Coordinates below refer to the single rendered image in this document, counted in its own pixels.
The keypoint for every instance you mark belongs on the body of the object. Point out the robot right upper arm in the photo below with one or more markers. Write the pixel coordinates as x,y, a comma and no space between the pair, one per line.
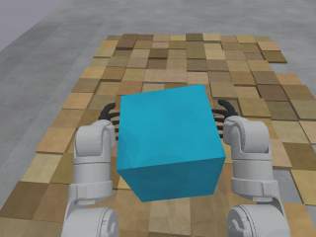
256,220

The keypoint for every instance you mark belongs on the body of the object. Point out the right robot hand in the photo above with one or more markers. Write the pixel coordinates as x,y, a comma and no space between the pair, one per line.
229,113

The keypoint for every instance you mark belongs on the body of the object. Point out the left robot forearm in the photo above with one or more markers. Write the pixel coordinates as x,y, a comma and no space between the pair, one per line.
92,155

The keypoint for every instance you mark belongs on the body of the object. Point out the carton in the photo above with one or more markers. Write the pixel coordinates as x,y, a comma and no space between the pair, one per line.
168,144

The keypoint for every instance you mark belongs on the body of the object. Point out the robot left upper arm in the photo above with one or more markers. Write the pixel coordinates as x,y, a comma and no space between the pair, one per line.
92,222

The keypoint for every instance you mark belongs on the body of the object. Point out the right robot forearm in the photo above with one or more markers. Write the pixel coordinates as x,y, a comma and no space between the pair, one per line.
253,176

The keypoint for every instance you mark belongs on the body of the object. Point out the left robot hand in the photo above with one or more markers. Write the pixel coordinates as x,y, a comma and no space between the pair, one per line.
107,116

